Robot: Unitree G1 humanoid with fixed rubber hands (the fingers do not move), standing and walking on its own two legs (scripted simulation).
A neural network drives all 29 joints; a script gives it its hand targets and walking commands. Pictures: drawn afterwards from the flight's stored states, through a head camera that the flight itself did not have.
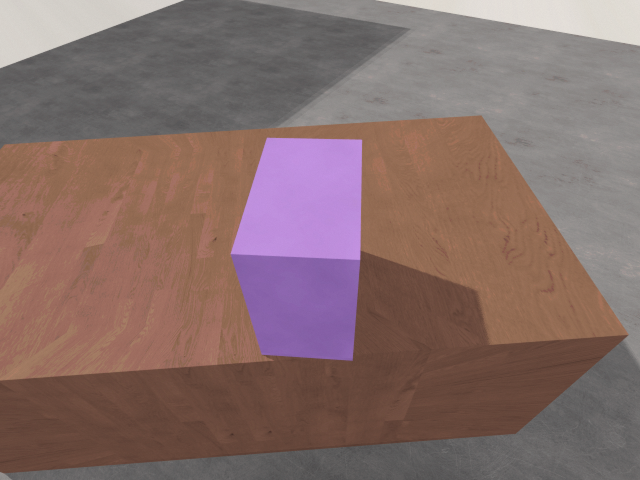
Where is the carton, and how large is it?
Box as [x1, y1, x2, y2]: [231, 138, 361, 360]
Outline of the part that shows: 267,138 231,251 233,263 261,353 352,360 359,269 361,140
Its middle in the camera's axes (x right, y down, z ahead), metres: -0.02 +0.02 +0.67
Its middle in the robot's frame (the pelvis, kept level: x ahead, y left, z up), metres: +0.49 +0.04 -0.04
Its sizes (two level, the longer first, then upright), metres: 0.264 0.164 0.282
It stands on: a pedestal, 0.60 m high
